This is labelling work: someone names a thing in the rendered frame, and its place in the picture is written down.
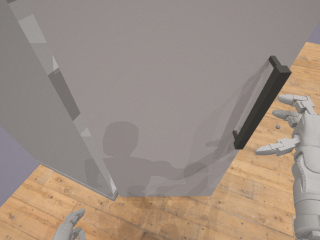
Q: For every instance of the robot right forearm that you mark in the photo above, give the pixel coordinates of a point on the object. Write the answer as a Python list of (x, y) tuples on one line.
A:
[(306, 192)]

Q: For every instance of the left robot hand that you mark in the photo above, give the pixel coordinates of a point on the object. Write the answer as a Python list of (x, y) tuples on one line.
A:
[(65, 230)]

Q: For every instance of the fridge door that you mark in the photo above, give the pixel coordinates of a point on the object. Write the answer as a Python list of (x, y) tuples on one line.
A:
[(162, 84)]

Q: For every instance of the handle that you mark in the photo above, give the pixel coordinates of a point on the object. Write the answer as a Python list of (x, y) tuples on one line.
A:
[(271, 89)]

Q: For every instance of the right robot hand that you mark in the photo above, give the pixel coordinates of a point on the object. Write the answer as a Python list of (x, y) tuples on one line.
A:
[(305, 122)]

